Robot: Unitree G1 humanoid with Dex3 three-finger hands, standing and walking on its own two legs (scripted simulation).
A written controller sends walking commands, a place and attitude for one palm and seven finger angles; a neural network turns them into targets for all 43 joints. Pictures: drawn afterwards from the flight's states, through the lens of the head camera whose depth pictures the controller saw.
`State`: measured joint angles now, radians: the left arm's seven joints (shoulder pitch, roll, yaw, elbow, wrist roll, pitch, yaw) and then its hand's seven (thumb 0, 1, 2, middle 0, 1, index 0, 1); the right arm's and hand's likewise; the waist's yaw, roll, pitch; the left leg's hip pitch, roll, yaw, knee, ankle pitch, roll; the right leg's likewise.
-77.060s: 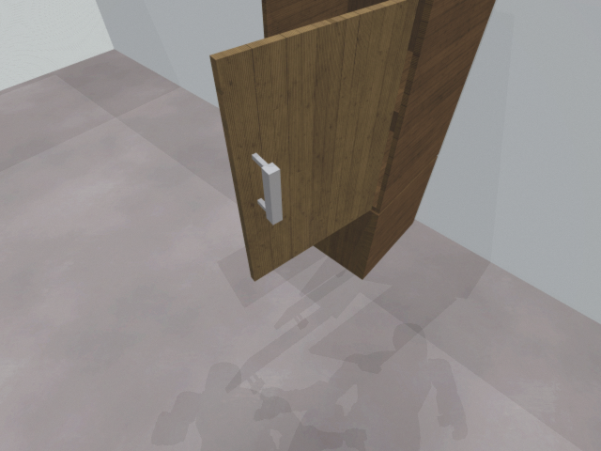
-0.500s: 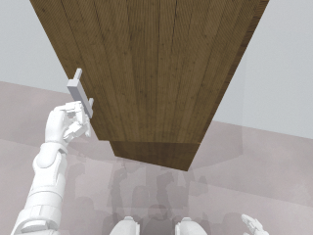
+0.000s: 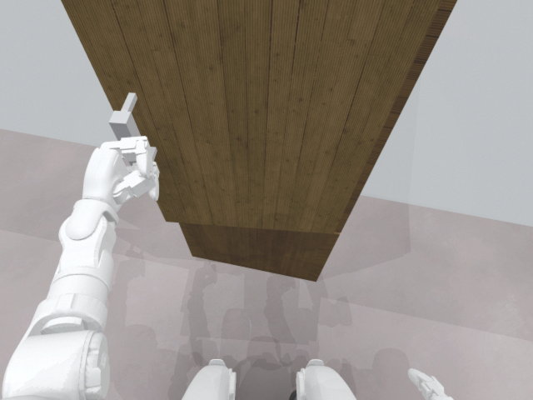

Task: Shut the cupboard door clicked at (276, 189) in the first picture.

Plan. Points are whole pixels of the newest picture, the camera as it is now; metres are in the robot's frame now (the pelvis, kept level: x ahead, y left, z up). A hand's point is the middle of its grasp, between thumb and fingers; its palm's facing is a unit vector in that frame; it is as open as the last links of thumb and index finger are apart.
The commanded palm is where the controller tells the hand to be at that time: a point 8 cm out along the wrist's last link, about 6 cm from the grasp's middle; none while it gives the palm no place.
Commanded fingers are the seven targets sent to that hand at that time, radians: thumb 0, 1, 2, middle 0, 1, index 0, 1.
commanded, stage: push the door shut along its arc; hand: left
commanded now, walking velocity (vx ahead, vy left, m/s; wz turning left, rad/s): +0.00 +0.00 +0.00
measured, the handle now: (139, 139) +0.50 +0.22 +0.07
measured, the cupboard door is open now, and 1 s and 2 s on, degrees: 8 0 0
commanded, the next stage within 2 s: pull the fist back off the door in 0.60 s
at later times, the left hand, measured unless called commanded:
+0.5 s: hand (163, 153) +0.47 +0.17 +0.07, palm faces -0.21 -0.98 -0.02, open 3.2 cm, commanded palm +0.49 +0.20 +0.07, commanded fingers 0.00 0.90 0.90 -1.30 -1.50 -1.30 -1.50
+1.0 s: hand (172, 149) +0.48 +0.16 +0.06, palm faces +0.05 -1.00 -0.06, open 3.2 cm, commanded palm +0.46 +0.20 +0.07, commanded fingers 0.00 0.90 0.90 -1.30 -1.50 -1.30 -1.50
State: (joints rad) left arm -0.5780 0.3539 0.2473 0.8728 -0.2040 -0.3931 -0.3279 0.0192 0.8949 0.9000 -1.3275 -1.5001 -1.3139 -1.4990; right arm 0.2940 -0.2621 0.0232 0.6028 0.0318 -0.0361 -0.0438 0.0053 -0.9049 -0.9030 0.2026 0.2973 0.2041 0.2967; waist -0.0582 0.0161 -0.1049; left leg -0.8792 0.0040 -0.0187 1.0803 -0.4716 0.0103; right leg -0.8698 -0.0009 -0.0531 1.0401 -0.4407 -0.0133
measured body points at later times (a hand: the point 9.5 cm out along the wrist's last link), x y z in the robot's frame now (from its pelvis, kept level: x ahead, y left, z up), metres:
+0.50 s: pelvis -0.01 +0.00 -0.02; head +0.11 +0.02 +0.42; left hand +0.48 +0.23 +0.07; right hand +0.03 -0.27 -0.13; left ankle +0.03 +0.11 -0.66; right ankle +0.04 -0.12 -0.66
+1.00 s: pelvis -0.03 +0.00 -0.02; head +0.08 +0.03 +0.41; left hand +0.47 +0.21 +0.07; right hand +0.02 -0.26 -0.13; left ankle +0.03 +0.11 -0.66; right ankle +0.04 -0.12 -0.66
